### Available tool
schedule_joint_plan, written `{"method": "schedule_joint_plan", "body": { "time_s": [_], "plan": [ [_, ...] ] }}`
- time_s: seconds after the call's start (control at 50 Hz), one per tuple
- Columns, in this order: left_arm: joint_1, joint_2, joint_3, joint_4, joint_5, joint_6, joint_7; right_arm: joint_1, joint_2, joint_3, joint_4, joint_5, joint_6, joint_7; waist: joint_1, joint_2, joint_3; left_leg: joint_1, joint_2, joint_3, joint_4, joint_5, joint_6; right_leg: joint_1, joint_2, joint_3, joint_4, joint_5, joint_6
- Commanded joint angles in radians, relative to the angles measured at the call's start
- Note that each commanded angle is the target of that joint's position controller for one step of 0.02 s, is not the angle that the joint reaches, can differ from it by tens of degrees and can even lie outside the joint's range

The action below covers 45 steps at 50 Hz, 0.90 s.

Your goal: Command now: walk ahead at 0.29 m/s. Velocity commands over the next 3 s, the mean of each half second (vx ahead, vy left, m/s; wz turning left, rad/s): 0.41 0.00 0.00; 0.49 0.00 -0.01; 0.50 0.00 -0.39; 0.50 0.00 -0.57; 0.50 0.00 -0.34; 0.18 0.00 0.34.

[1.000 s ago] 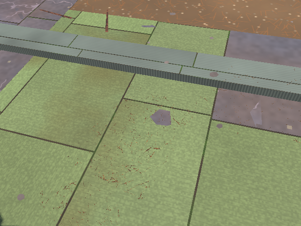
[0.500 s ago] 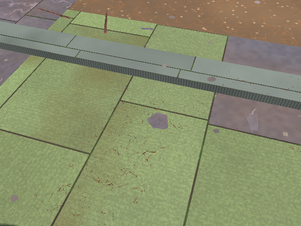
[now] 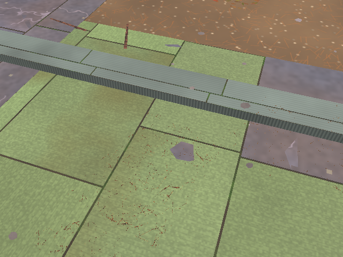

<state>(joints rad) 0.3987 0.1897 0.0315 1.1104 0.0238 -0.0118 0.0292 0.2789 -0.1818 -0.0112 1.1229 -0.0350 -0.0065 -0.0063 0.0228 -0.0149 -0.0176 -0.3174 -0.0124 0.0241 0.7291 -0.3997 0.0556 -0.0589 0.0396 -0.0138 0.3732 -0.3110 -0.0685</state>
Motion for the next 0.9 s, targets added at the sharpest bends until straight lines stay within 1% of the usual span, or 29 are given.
{"method": "schedule_joint_plan", "body": {
  "time_s": [0.02, 0.06, 0.08, 0.1, 0.12, 0.14, 0.16, 0.18, 0.2, 0.22, 0.24, 0.28, 0.34, 0.44, 0.5, 0.54, 0.56, 0.58, 0.6, 0.62, 0.64, 0.66, 0.68, 0.7, 0.72, 0.76, 0.8, 0.84, 0.9],
  "plan": [
    [0.061, 0.136, 0.031, -0.013, 0.003, -0.028, -0.003, -0.13, -0.07, -0.017, -0.109, 0.005, -0.046, 0.017, 0.014, -0.066, 0.212, -0.258, 0.055, 0.004, 0.019, -0.007, 0.004, -0.023, -0.315, 0.331, -0.255, -0.245, -0.169],
    [0.055, 0.14, 0.034, -0.015, 0.002, -0.04, -0.006, -0.132, -0.07, -0.023, -0.128, 0.014, -0.055, 0.024, 0.004, -0.086, 0.186, -0.152, 0.037, 0.034, -0.068, 0.032, 0.007, -0.059, -0.284, 0.264, -0.222, -0.158, -0.153],
    [0.039, 0.142, 0.035, -0.019, -0.002, -0.043, -0.008, -0.099, -0.062, -0.025, -0.125, 0.018, -0.056, 0.026, -0.018, -0.091, 0.176, -0.055, 0.022, 0.056, -0.13, 0.075, 0.011, -0.113, -0.269, 0.23, -0.196, -0.132, -0.143],
    [0.012, 0.144, 0.036, -0.026, -0.009, -0.045, -0.01, -0.024, -0.051, -0.028, -0.104, 0.021, -0.058, 0.025, -0.06, -0.079, 0.165, 0.096, -0.004, 0.084, -0.208, 0.139, 0.015, -0.202, -0.244, 0.186, -0.143, -0.11, -0.127],
    [0.005, 0.136, 0.033, -0.031, -0.008, -0.049, -0.013, 0.081, -0.065, -0.039, -0.068, 0.022, -0.061, 0.02, -0.1, -0.043, 0.136, 0.265, -0.037, 0.086, -0.255, 0.138, 0.017, -0.291, -0.207, 0.145, -0.048, -0.046, -0.108],
    [-0.008, 0.102, 0.02, -0.045, -0.002, -0.059, -0.019, 0.216, -0.118, -0.06, -0.033, 0.015, -0.069, 0.009, -0.158, 0.068, 0.077, 0.442, 0.05, -0.049, -0.334, 0.056, 0.035, -0.39, -0.14, 0.058, 0.172, 0.026, -0.074],
    [-0.021, 0.016, -0.003, -0.099, -0.011, -0.067, -0.03, 0.362, -0.233, -0.086, -0.016, 0.007, -0.072, -0.002, -0.187, 0.344, -0.002, 0.562, 0.335, -0.525, -0.548, -0.267, 0.127, -0.58, -0.003, -0.089, 0.54, -0.153, -0.014],
    [-0.059, 0.098, 0.02, -0.115, 0.014, -0.062, -0.035, 0.356, -0.21, -0.079, 0.003, 0.011, -0.058, 0.0, -0.155, 0.253, 0.045, 0.469, 0.395, -0.709, -0.611, -0.34, 0.179, -0.654, -0.006, 0.002, 0.74, -0.236, -0.03],
    [-0.094, 0.097, 0.023, -0.124, 0.015, -0.06, -0.044, 0.225, -0.178, -0.068, -0.042, 0.01, -0.057, 0.003, -0.091, 0.12, 0.13, 0.383, 0.372, -0.601, -0.59, -0.323, 0.17, -0.694, -0.074, 0.041, 0.809, -0.135, -0.046],
    [-0.101, 0.074, 0.016, -0.119, 0.009, -0.066, -0.053, 0.143, -0.149, -0.06, -0.073, 0.012, -0.065, 0.008, -0.063, 0.059, 0.152, 0.311, 0.329, -0.495, -0.598, -0.185, 0.154, -0.668, -0.106, 0.051, 0.798, -0.034, -0.044],
    [-0.095, 0.06, 0.016, -0.113, 0.005, -0.068, -0.058, 0.105, -0.132, -0.053, -0.087, 0.015, -0.075, 0.008, -0.033, 0.044, 0.145, 0.275, 0.288, -0.404, -0.609, -0.055, 0.136, -0.625, -0.127, 0.048, 0.764, 0.027, -0.036],
    [-0.075, 0.063, 0.021, -0.104, 0.015, -0.054, -0.064, 0.12, -0.09, -0.035, -0.076, 0.017, -0.091, 0.002, -0.01, 0.059, 0.115, 0.278, 0.232, -0.272, -0.608, 0.182, 0.116, -0.582, -0.134, 0.022, 0.727, 0.074, -0.01],
    [-0.151, 0.063, 0.024, -0.134, 0.012, -0.035, -0.066, 0.207, -0.091, -0.027, -0.042, 0.022, -0.102, -0.005, -0.013, 0.072, 0.115, 0.324, 0.211, -0.172, -0.59, 0.461, 0.122, -0.643, -0.126, -0.021, 0.689, 0.114, 0.016],
    [-0.39, 0.037, 0.007, -0.23, 0.001, -0.032, -0.068, 0.243, -0.081, -0.014, -0.036, 0.019, -0.103, -0.007, -0.048, 0.088, 0.159, 0.293, 0.173, -0.08, -0.601, 0.647, 0.124, -0.629, -0.093, -0.086, 0.42, 0.224, 0.034],
    [-0.455, 0.041, 0.002, -0.262, -0.006, -0.033, -0.065, 0.263, -0.099, -0.016, -0.026, 0.019, -0.105, -0.013, -0.055, 0.103, 0.164, 0.319, 0.19, -0.06, -0.599, 0.743, 0.122, -0.539, -0.063, -0.114, 0.27, 0.261, 0.005],
    [-0.43, 0.063, 0.01, -0.266, -0.006, -0.038, -0.056, 0.246, -0.113, -0.02, -0.025, 0.017, -0.107, -0.016, -0.028, 0.102, 0.143, 0.369, 0.21, -0.045, -0.543, 0.914, 0.114, -0.466, -0.038, -0.118, 0.223, 0.242, -0.034],
    [-0.379, 0.078, 0.018, -0.254, -0.006, -0.043, -0.05, 0.23, -0.125, -0.023, -0.027, 0.016, -0.107, -0.018, -0.001, 0.107, 0.111, 0.397, 0.215, -0.033, -0.473, 1.052, 0.105, -0.402, -0.014, -0.122, 0.214, 0.212, -0.055],
    [-0.281, 0.099, 0.029, -0.225, -0.006, -0.048, -0.043, 0.218, -0.138, -0.028, -0.028, 0.012, -0.104, -0.02, 0.041, 0.111, 0.056, 0.421, 0.214, -0.023, -0.352, 1.159, 0.095, -0.309, 0.011, -0.119, 0.205, 0.176, -0.074],
    [-0.127, 0.118, 0.043, -0.173, -0.006, -0.056, -0.035, 0.201, -0.147, -0.032, -0.032, 0.012, -0.098, -0.02, 0.103, 0.098, -0.022, 0.404, 0.197, -0.008, -0.17, 1.157, 0.082, -0.152, 0.031, -0.121, 0.146, 0.19, -0.093],
    [0.025, 0.159, 0.062, -0.128, 0.011, -0.063, -0.024, 0.199, -0.14, -0.03, -0.041, 0.017, -0.095, -0.016, 0.16, 0.068, -0.103, 0.258, 0.161, 0.008, 0.062, 0.941, 0.071, 0.074, -0.051, -0.037, 0.116, 0.156, -0.121],
    [0.133, 0.259, 0.086, -0.12, 0.033, -0.065, -0.019, 0.261, -0.053, -0.014, -0.07, 0.034, -0.092, -0.005, 0.139, -0.096, -0.229, 0.001, 0.045, 0.057, 0.431, 0.387, 0.047, 0.307, -0.337, 0.348, 0.079, -0.004, -0.2],
    [0.078, 0.264, 0.089, -0.121, 0.01, -0.05, -0.034, 0.319, -0.053, -0.026, -0.064, 0.045, -0.091, 0.007, 0.084, -0.194, -0.281, -0.238, -0.089, -0.044, 0.673, -0.107, 0.04, 0.372, -0.457, 0.774, -0.115, -0.092, -0.309],
    [-0.059, 0.21, 0.078, -0.143, -0.013, -0.049, -0.038, 0.211, -0.106, -0.038, -0.092, 0.026, -0.085, 0.003, 0.038, -0.071, -0.107, -0.324, 0.003, -0.089, 0.687, -0.008, 0.056, 0.225, -0.413, 0.637, -0.148, -0.206, -0.266],
    [-0.134, 0.134, 0.057, -0.158, -0.018, -0.057, -0.042, 0.121, -0.11, -0.04, -0.117, 0.018, -0.09, 0.009, 0.028, 0.0, 0.001, -0.315, 0.043, -0.081, 0.627, 0.081, 0.058, 0.068, -0.377, 0.496, -0.181, -0.153, -0.235],
    [-0.16, 0.094, 0.045, -0.152, -0.011, -0.066, -0.043, 0.1, -0.086, -0.039, -0.119, 0.017, -0.089, 0.011, -0.008, 0.032, 0.056, -0.266, 0.076, -0.08, 0.56, 0.121, 0.056, -0.042, -0.332, 0.394, -0.209, -0.04, -0.199],
    [-0.128, 0.052, 0.027, -0.12, -0.008, -0.084, -0.034, 0.129, -0.047, -0.035, -0.111, -0.006, -0.064, 0.019, -0.056, 0.007, 0.068, -0.168, 0.104, -0.076, 0.472, 0.136, 0.036, -0.148, -0.268, 0.25, -0.225, 0.135, -0.157],
    [-0.067, 0.074, 0.028, -0.096, -0.009, -0.099, -0.031, 0.113, -0.039, -0.036, -0.122, -0.007, -0.046, 0.025, -0.065, -0.006, 0.072, -0.182, 0.108, -0.051, 0.425, 0.153, 0.018, -0.153, -0.247, 0.186, -0.233, 0.258, -0.158],
    [-0.03, 0.102, 0.03, -0.087, -0.011, -0.102, -0.03, 0.025, -0.051, -0.038, -0.157, -0.007, -0.035, 0.03, -0.058, -0.014, 0.097, -0.259, 0.124, -0.028, 0.356, 0.216, -0.001, -0.136, -0.233, 0.142, -0.259, 0.283, -0.155],
    [0.029, 0.098, 0.023, -0.079, -0.014, -0.099, -0.031, -0.124, -0.063, -0.036, -0.211, 0.0, -0.033, 0.035, -0.023, -0.019, 0.123, -0.342, 0.13, 0.006, 0.199, 0.326, -0.025, -0.08, -0.207, 0.095, -0.271, 0.379, -0.136]
  ]
}}
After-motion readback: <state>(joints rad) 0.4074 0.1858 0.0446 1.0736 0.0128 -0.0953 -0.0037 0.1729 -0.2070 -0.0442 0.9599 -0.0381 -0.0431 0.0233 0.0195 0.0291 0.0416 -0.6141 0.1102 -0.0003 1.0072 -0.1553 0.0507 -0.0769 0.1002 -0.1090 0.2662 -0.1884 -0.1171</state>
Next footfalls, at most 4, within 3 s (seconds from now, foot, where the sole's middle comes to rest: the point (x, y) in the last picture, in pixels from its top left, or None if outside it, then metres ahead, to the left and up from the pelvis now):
0.14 left None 0.12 0.12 -0.78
0.62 right None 0.47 -0.03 -0.78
1.16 left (147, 204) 0.79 0.14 -0.78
1.72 right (202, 166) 1.00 -0.11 -0.78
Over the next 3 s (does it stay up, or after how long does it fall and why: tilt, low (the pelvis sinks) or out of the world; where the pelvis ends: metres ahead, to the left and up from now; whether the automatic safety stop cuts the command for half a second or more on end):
stays up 1.37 -0.33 0.05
